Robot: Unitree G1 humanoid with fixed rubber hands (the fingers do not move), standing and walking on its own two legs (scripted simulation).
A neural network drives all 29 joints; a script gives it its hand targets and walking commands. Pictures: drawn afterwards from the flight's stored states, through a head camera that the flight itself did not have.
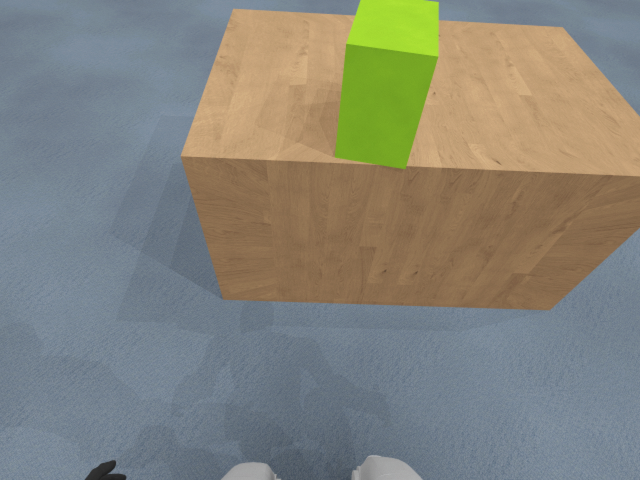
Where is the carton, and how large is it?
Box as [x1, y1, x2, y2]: [335, 0, 438, 168]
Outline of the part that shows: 360,0 346,43 335,157 405,168 437,59 438,2 425,0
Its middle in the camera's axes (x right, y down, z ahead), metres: +0.14 -0.36 +0.85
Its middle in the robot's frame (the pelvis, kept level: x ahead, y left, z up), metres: +0.88 -0.14 +0.03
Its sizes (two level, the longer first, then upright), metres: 0.246 0.162 0.254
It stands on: a pedestal, 0.64 m high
